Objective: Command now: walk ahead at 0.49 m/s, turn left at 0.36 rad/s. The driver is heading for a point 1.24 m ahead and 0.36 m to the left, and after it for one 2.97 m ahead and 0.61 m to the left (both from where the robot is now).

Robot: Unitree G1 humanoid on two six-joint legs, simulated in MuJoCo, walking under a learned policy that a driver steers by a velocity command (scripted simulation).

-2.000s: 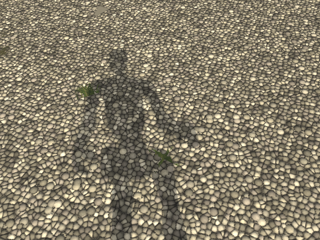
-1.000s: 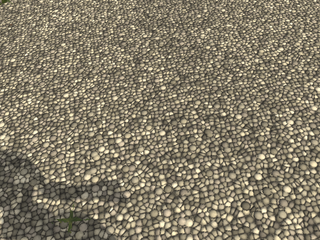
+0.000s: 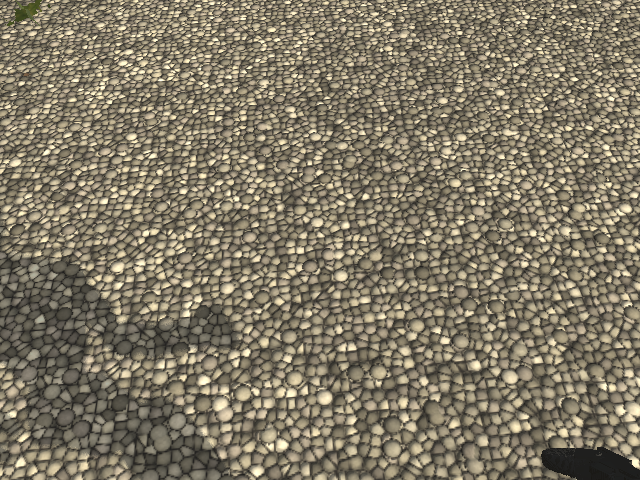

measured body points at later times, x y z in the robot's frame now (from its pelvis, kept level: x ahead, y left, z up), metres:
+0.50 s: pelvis +0.30 +0.02 +0.01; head +0.33 +0.04 +0.45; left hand +0.47 +0.31 -0.06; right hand +0.42 -0.26 -0.10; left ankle +0.19 +0.10 -0.73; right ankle +0.49 -0.07 -0.71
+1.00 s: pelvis +0.55 +0.11 +0.00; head +0.58 +0.14 +0.45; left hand +0.39 +0.36 -0.12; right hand +0.87 +0.06 -0.07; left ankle +0.61 +0.30 -0.71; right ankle +0.49 -0.07 -0.73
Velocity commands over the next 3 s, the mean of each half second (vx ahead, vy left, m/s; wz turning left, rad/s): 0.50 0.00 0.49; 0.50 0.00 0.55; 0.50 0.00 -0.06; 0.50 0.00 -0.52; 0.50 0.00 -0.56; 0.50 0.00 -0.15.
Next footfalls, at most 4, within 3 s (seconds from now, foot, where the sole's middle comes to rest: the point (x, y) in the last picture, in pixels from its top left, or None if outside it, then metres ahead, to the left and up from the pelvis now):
0.06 left None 0.23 0.11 -0.77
0.54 right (387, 449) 0.52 -0.05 -0.77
1.04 left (218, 378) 0.65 0.32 -0.77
1.60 right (256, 244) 1.03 0.29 -0.77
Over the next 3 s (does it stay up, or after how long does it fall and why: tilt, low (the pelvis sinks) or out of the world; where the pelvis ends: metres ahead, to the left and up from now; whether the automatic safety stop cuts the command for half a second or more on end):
stays up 1.57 0.39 0.01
